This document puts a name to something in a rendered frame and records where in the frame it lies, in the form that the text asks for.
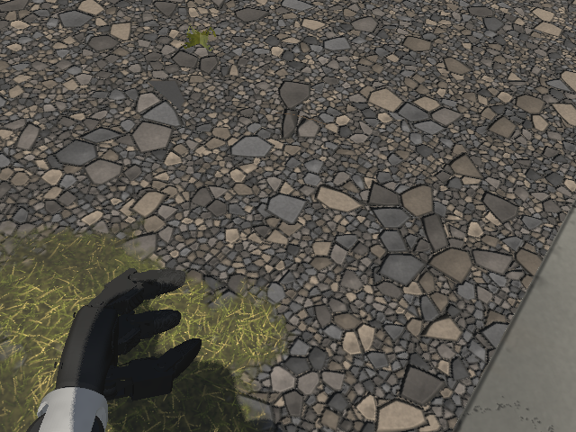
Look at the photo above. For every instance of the robot left forearm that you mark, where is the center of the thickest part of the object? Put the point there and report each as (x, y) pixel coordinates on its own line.
(71, 409)

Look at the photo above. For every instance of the robot left hand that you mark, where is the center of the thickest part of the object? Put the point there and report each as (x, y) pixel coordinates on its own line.
(98, 336)

